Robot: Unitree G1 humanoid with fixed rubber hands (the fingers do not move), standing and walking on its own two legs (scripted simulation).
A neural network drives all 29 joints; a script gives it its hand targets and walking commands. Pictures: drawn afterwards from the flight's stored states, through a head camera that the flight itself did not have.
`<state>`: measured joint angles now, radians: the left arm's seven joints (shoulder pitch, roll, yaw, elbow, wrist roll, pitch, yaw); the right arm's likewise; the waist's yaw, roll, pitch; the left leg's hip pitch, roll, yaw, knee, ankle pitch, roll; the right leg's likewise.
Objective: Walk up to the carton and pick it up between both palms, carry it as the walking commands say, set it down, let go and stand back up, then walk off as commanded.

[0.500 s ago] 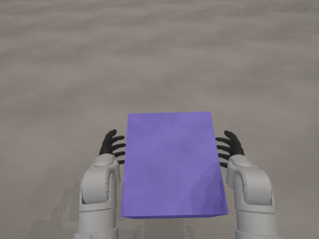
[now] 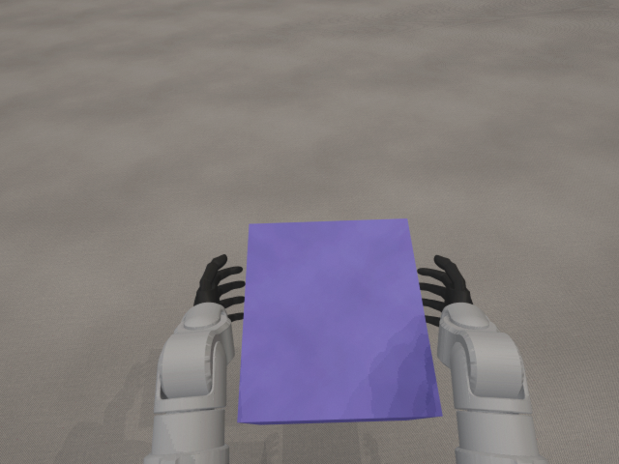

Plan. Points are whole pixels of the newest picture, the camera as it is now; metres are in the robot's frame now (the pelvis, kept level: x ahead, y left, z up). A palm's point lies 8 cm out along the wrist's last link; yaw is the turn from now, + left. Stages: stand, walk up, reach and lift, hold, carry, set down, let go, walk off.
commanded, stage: carry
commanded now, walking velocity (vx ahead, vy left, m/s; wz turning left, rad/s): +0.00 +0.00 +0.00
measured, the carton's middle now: (331, 325) +0.31 +0.00 -0.02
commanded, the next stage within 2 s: none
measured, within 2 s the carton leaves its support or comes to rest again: neither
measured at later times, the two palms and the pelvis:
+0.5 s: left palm (222, 324) +0.26 +0.13 +0.08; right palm (486, 356) +0.22 -0.17 +0.08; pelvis -0.01 +0.01 -0.02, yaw -7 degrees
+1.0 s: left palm (233, 327) +0.25 +0.12 +0.09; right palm (507, 377) +0.19 -0.18 +0.08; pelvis -0.05 +0.02 -0.01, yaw -11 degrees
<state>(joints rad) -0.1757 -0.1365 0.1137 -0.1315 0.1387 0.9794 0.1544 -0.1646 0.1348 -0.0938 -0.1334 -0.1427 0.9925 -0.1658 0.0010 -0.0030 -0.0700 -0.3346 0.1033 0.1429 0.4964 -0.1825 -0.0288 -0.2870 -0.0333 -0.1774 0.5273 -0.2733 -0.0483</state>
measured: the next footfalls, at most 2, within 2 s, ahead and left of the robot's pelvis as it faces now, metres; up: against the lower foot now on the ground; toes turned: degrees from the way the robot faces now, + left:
none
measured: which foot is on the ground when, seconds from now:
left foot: down 0.00-1.00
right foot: down 0.00-1.00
